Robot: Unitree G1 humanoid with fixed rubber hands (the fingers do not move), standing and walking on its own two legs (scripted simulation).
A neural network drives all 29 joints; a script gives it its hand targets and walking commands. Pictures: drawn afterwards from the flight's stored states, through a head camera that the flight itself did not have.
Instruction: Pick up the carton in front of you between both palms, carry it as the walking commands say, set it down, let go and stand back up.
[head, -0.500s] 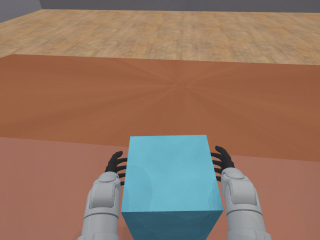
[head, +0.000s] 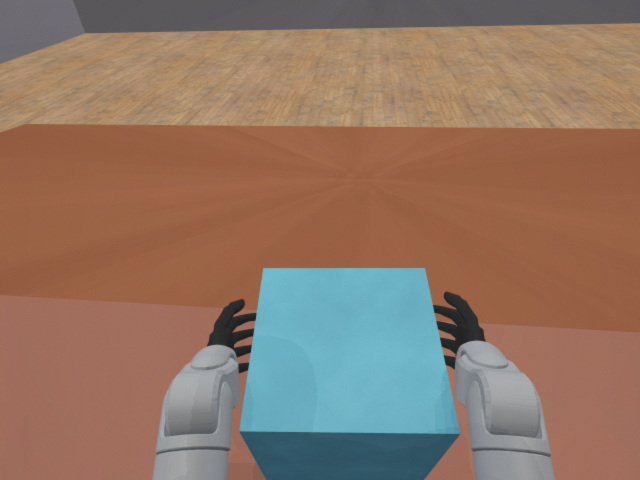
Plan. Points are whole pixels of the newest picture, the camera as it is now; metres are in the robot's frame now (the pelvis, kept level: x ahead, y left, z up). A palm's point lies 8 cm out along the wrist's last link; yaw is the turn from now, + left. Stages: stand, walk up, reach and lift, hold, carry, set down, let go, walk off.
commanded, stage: carry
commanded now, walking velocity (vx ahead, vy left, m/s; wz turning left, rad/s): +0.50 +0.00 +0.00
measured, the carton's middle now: (343, 382) +0.29 -0.01 +0.00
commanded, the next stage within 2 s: none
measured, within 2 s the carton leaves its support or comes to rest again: neither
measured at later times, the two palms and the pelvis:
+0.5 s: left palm (277, 230) +0.52 +0.10 +0.09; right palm (455, 227) +0.52 -0.20 +0.09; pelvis +0.25 -0.04 -0.02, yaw -1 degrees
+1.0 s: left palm (286, 158) +0.85 +0.11 +0.05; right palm (411, 153) +0.85 -0.19 +0.06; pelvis +0.59 -0.03 -0.01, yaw -3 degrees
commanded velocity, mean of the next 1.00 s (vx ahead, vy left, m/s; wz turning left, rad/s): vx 0.50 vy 0.00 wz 0.00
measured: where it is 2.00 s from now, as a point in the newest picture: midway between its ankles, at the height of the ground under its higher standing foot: (354, 299)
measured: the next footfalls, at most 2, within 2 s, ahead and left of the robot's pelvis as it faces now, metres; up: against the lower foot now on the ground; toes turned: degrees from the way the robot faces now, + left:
left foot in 0.14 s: +0.11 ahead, +0.11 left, +0.00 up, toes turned +9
right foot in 0.46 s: +0.37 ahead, -0.13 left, +0.00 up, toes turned -14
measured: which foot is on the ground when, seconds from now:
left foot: up 0.00-0.12, down 0.14-0.46, up 0.48-0.92, down 0.94-1.00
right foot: down 0.00-0.16, up 0.18-0.44, down 0.46-0.96, up 0.98-1.00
